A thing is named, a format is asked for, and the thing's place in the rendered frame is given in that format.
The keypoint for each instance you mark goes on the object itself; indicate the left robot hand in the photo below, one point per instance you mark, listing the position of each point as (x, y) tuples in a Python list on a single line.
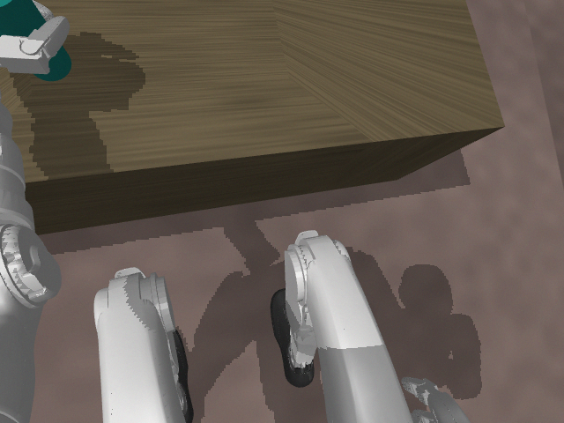
[(21, 54)]

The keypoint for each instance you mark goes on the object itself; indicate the left robot foot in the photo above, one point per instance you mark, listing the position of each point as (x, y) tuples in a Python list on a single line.
[(183, 377)]

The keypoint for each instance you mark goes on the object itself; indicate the right robot hand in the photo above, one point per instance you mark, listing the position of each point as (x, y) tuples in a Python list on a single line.
[(443, 408)]

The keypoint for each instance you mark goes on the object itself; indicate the right robot foot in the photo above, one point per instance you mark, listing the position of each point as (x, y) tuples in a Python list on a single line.
[(298, 377)]

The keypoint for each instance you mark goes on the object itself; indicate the left robot arm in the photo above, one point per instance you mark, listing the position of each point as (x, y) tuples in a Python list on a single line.
[(29, 276)]

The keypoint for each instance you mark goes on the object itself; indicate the can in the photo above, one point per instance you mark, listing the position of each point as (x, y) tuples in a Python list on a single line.
[(20, 18)]

